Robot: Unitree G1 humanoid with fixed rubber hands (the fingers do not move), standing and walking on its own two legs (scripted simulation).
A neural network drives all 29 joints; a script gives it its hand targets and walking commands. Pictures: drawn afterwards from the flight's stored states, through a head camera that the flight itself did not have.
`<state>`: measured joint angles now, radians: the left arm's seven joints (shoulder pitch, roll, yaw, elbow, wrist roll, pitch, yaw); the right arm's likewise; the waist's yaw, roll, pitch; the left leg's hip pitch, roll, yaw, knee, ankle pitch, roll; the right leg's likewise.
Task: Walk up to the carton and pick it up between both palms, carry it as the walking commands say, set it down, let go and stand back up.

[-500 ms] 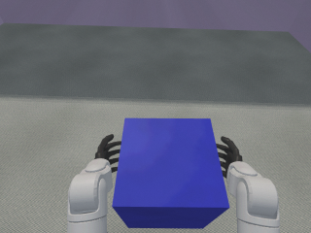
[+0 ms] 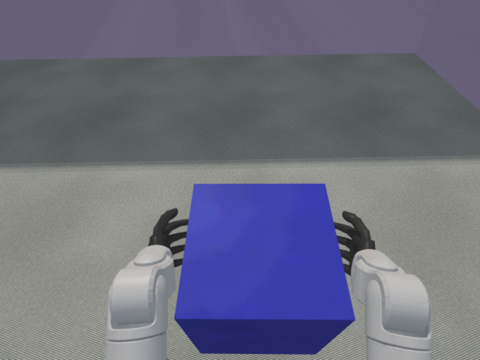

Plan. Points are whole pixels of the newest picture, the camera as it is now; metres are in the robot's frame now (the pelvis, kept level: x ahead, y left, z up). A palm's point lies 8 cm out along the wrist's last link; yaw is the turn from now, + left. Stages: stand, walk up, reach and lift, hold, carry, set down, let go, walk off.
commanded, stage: carry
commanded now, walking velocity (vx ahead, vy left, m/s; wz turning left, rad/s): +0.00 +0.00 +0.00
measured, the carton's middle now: (258, 274) +0.27 -0.01 +0.01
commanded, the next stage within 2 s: none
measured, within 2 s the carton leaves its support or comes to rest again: neither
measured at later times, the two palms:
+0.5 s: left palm (153, 270) +0.24 +0.15 +0.09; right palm (361, 272) +0.24 -0.15 +0.09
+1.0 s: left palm (133, 262) +0.26 +0.19 +0.08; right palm (332, 259) +0.26 -0.11 +0.08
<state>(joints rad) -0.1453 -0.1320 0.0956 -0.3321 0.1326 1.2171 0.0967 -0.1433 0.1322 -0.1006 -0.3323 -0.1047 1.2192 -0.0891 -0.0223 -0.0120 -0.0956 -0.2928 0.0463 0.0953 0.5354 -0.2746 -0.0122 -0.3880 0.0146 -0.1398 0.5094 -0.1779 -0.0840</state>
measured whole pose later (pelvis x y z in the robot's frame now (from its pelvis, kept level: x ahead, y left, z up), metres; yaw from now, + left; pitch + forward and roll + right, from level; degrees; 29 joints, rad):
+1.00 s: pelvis -0.01 +0.03 +0.00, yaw +1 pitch +3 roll +1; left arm -0.18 -0.14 0.12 -0.24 0.13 1.17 0.09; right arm -0.16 0.13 -0.11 -0.24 -0.13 1.17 -0.08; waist 0.00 -0.01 -0.11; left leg -0.30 0.00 0.10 0.53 -0.28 0.03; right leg -0.39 -0.04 -0.14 0.50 -0.16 -0.04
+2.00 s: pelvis -0.05 -0.16 -0.01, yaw -31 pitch +4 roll -3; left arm -0.18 -0.14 0.12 -0.38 0.10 1.21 0.11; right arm -0.15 0.13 -0.10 -0.39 -0.11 1.19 -0.09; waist 0.04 0.04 -0.04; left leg -0.34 0.35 0.24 0.64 -0.31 -0.14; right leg -0.43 -0.06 -0.11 0.66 -0.36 0.04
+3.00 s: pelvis -0.30 -0.30 -0.02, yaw -64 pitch +5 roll -1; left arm -0.17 -0.14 0.09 -0.40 0.13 1.20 0.11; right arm -0.16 0.13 -0.12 -0.38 -0.07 1.18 -0.09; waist -0.01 -0.04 -0.02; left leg -0.45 0.07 0.16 0.73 -0.39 -0.03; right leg -0.52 0.12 -0.04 0.62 -0.18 -0.10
